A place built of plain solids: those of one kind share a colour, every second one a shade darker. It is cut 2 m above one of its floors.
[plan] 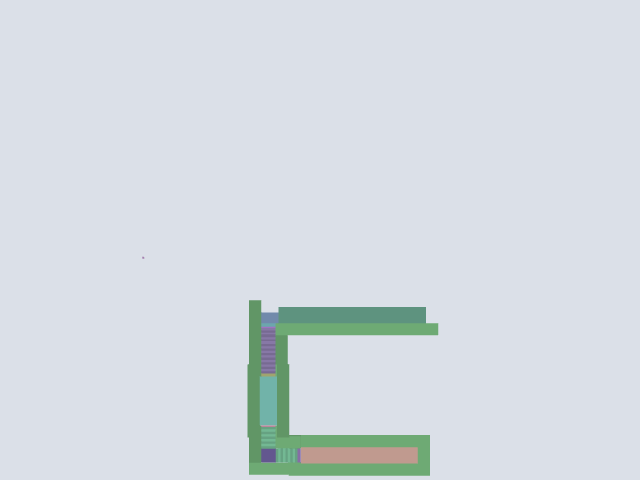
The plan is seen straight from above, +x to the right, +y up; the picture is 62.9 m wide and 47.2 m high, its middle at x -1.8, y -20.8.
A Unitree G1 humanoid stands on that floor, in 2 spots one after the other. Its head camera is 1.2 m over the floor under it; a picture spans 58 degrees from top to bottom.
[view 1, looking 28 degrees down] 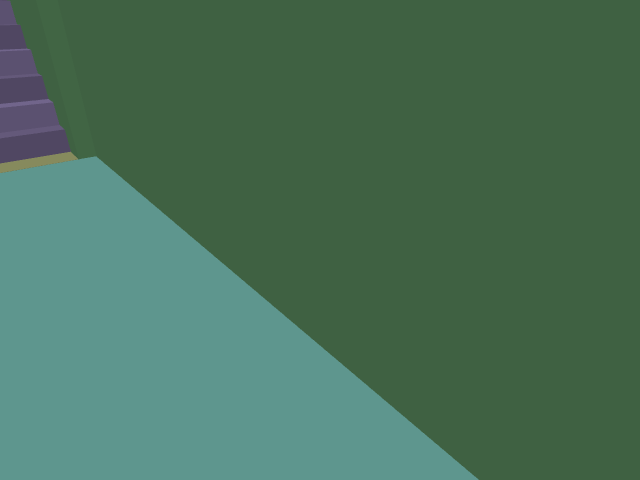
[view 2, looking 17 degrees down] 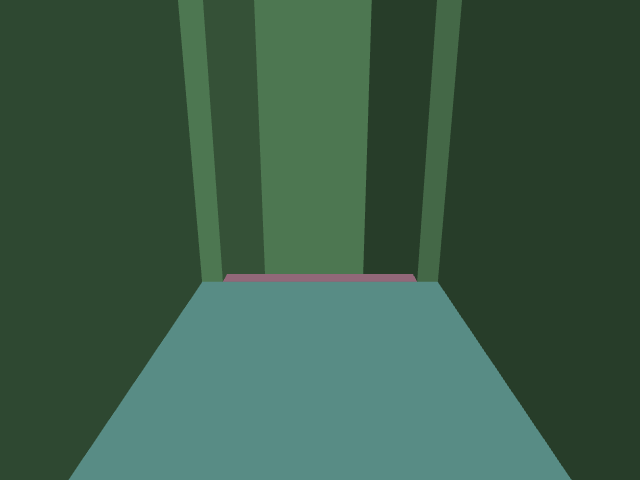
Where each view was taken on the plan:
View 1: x -6.88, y -38.58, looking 51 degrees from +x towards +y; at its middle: wall_concrete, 1.53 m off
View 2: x -6.88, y -36.13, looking -90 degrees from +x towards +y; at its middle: wall_concrete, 6.86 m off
